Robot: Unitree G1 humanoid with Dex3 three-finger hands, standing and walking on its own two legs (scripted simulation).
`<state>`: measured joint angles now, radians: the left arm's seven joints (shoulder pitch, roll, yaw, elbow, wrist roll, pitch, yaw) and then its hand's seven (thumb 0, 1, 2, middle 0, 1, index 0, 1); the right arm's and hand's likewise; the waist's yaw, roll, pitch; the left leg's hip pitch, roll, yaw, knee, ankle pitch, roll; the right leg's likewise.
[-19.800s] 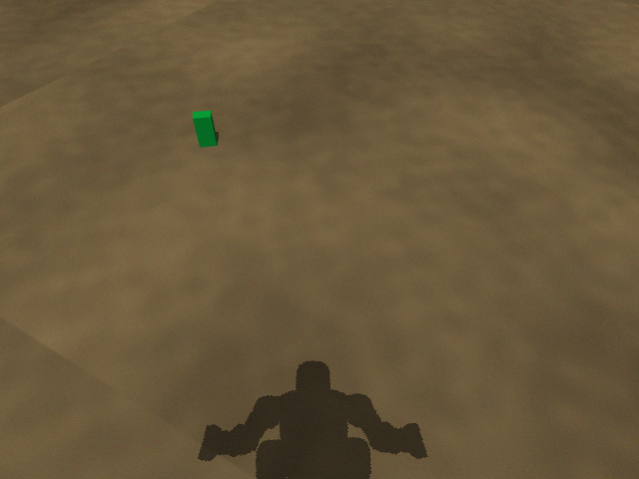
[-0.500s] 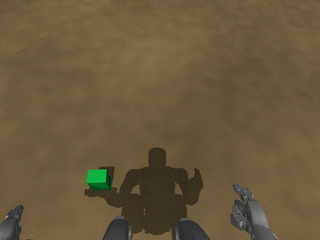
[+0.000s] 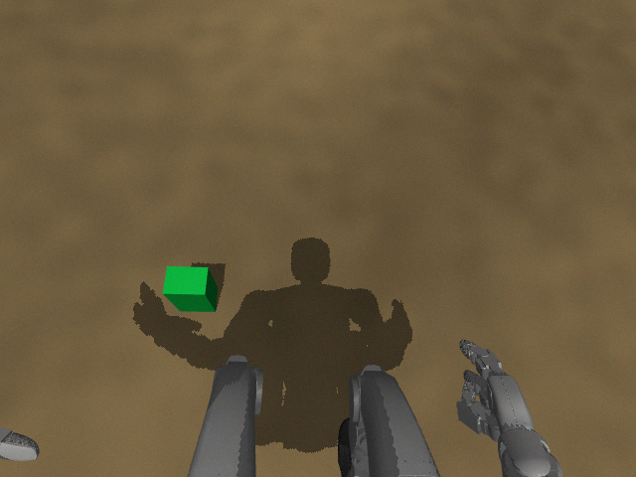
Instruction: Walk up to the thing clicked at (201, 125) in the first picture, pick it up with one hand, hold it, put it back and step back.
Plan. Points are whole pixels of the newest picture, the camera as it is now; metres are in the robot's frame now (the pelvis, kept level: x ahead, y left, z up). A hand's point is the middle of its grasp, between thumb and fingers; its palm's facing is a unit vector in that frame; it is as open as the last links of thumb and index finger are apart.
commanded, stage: go down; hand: left
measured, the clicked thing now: (193, 290) +0.45 +0.27 -0.51
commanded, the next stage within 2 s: approach in 1.70 s
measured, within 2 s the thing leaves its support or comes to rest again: neither
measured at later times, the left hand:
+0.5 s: hand (2, 333) +0.28 +0.43 -0.14, palm faces +0.36 -0.92 -0.16, open 17.5 cm
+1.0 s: hand (0, 320) +0.30 +0.46 -0.17, palm faces +0.36 -0.93 -0.11, open 17.3 cm
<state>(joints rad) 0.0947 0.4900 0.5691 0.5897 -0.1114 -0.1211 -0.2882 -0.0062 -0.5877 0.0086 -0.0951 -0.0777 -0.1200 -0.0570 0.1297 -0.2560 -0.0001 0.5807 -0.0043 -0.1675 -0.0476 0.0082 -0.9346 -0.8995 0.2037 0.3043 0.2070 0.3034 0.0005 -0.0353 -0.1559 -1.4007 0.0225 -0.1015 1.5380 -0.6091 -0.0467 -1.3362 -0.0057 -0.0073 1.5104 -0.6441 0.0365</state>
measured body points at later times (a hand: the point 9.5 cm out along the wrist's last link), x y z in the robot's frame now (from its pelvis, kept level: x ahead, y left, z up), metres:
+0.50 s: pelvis -0.03 +0.00 -0.12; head +0.17 +0.05 +0.28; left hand +0.26 +0.47 -0.13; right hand +0.14 -0.28 -0.23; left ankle +0.05 +0.14 -0.56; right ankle +0.03 -0.14 -0.56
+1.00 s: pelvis -0.05 +0.00 -0.19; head +0.16 +0.07 +0.21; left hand +0.28 +0.50 -0.16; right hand +0.12 -0.27 -0.28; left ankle +0.05 +0.14 -0.56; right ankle +0.03 -0.14 -0.56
